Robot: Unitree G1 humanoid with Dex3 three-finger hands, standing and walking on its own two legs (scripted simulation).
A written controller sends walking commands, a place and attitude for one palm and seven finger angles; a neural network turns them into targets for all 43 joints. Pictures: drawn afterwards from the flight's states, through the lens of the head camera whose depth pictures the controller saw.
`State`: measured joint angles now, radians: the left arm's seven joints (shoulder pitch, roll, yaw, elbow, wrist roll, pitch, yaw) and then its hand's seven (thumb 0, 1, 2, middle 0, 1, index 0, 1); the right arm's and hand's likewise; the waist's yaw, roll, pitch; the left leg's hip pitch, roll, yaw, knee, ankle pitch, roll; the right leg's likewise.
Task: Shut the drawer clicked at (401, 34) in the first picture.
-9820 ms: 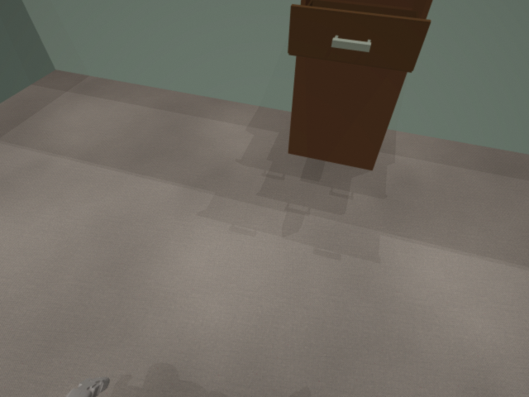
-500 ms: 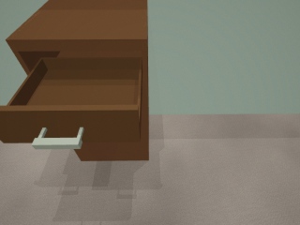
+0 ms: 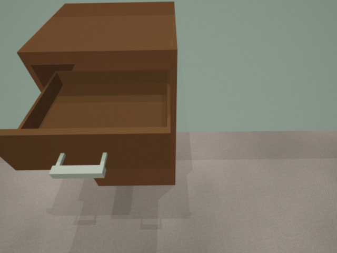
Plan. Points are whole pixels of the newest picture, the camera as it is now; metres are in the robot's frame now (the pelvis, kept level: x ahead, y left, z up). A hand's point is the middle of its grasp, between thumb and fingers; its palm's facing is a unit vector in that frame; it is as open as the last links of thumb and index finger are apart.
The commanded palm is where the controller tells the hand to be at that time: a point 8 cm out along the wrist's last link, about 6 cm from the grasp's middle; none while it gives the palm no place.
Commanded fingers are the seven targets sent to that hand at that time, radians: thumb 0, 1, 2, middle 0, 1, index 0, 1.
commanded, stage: raise the hand and make a fist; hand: left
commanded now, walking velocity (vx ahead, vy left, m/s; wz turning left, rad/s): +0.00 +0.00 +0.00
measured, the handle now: (80, 164) +0.31 +0.25 +0.03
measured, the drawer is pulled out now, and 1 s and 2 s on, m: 0.30 0.30 0.30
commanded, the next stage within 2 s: bring the fist close to the handle in 1.92 s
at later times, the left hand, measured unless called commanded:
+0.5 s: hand out of the picture +0.10 +0.17 -0.01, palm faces +0.20 -0.97 -0.10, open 5.8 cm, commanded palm +0.08 +0.22 -0.01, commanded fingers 0.00 0.90 0.90 -0.70 -0.84 -0.70 -0.84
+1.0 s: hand (70, 246) +0.13 +0.20 +0.05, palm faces +0.16 -0.98 -0.13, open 3.4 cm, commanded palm +0.08 +0.24 +0.06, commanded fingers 0.00 0.90 0.90 -1.20 -1.38 -1.20 -1.38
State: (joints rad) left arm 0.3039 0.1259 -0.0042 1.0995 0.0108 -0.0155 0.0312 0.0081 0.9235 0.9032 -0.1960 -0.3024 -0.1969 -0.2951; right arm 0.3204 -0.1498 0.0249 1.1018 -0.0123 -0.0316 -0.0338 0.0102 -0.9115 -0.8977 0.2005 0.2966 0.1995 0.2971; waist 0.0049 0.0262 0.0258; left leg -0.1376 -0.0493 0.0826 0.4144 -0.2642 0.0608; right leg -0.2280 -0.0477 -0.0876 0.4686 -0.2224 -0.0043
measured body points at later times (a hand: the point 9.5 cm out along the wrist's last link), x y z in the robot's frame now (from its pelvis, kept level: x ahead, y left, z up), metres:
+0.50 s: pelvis -0.01 -0.03 -0.06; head +0.02 -0.01 +0.39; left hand +0.08 +0.22 -0.01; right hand +0.25 -0.25 -0.08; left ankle -0.02 +0.08 -0.74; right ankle +0.02 -0.12 -0.74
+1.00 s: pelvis -0.01 -0.04 -0.04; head +0.00 -0.05 +0.41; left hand +0.12 +0.25 +0.06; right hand +0.15 -0.30 -0.11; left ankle -0.02 +0.08 -0.74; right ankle +0.02 -0.12 -0.74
